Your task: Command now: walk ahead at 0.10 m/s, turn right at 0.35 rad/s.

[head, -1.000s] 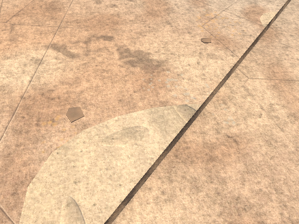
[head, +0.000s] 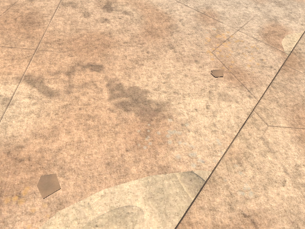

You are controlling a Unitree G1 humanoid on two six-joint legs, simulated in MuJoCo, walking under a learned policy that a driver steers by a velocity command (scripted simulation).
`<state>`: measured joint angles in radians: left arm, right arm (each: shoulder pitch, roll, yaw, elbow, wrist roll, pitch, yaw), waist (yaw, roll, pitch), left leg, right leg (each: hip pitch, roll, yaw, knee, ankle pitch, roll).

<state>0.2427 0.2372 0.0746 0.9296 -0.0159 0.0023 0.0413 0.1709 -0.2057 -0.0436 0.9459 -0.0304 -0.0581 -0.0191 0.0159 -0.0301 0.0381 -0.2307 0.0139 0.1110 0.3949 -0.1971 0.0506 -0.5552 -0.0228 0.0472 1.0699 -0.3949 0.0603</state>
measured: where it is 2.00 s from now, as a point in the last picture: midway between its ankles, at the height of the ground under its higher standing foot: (242, 155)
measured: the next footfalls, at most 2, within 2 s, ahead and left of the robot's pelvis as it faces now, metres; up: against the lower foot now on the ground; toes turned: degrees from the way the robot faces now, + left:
right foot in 0.28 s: +0.08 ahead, -0.16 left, +0.00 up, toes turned -14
left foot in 0.76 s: +0.32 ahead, -0.05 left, +0.00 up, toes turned -25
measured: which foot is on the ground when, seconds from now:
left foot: down 0.00-0.28, up 0.30-0.74, down 0.76-1.00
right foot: up 0.00-0.26, down 0.28-0.76, up 0.78-1.00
